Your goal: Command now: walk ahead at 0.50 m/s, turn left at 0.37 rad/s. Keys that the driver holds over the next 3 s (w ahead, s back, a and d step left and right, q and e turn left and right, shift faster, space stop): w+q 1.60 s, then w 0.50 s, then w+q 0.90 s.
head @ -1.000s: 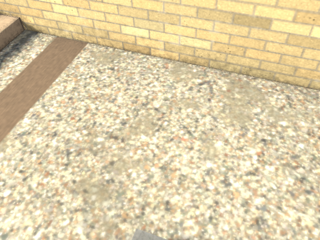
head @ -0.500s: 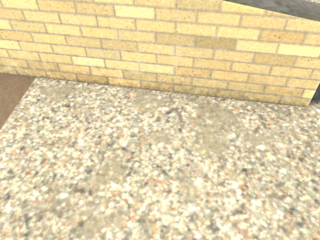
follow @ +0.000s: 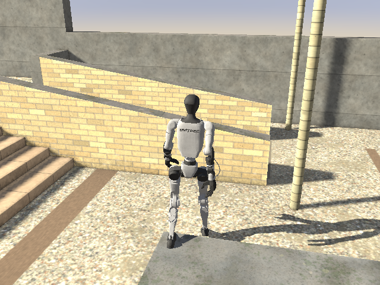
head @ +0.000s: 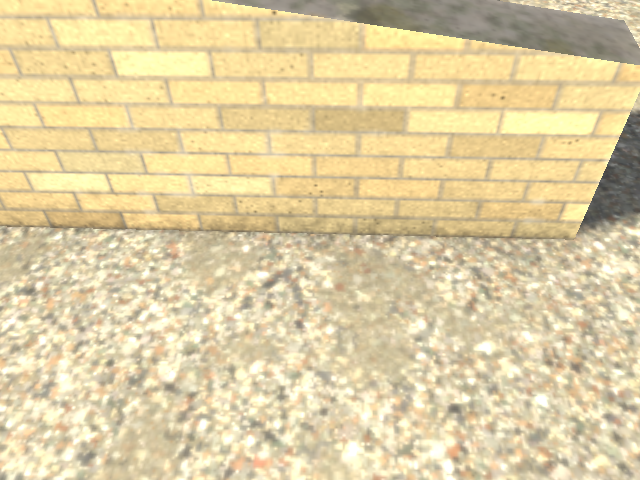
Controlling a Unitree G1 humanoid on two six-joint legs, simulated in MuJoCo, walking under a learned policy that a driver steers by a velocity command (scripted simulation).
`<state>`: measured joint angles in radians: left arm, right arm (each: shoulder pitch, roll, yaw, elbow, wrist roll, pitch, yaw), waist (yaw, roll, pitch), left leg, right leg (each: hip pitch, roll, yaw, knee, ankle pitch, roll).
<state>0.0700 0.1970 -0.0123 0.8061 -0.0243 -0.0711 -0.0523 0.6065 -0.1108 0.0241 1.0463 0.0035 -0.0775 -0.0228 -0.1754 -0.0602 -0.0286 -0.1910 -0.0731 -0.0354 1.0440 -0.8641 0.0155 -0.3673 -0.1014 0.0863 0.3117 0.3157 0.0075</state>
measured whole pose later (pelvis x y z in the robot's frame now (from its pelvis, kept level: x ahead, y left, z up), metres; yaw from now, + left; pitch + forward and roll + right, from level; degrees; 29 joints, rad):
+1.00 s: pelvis +0.53 +0.12 -0.07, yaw +36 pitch +4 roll +0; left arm -0.05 0.25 0.05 0.67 0.00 -0.13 -0.03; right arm 0.43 -0.27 -0.09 0.80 0.02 -0.03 -0.03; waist -0.10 -0.03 0.00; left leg -0.04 -0.12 -0.21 0.47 -0.47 0.09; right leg -0.51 0.02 0.05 0.44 -0.01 -0.03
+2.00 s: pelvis +0.85 +0.54 -0.06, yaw +62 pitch +2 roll +1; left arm 0.07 0.29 0.02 0.73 0.00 -0.09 -0.03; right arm 0.33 -0.30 -0.05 0.73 0.01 -0.06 0.02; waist -0.07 -0.04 0.03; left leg -0.02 -0.09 -0.09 0.35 -0.36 0.06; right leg -0.53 -0.05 0.01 0.52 -0.02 0.00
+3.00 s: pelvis +1.01 +1.07 -0.05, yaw +88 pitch +2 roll +1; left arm 0.09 0.28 0.02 0.73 0.03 -0.02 -0.03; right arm 0.44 -0.30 -0.07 0.83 -0.01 -0.04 0.02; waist -0.08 -0.04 0.04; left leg -0.03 -0.14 -0.20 0.29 -0.26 0.09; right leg -0.58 -0.07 0.05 0.64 -0.07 0.04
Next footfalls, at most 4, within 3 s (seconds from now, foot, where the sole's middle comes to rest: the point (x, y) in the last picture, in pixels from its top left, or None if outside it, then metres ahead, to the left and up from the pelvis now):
0.02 right None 0.13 -0.14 -0.83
0.46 left None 0.38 0.13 -0.83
1.00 right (230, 407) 0.74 0.13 -0.83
1.54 left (55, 439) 0.73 0.52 -0.83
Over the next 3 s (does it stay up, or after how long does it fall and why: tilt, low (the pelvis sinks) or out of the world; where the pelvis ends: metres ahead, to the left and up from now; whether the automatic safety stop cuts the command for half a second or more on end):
stays up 1.01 1.07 -0.05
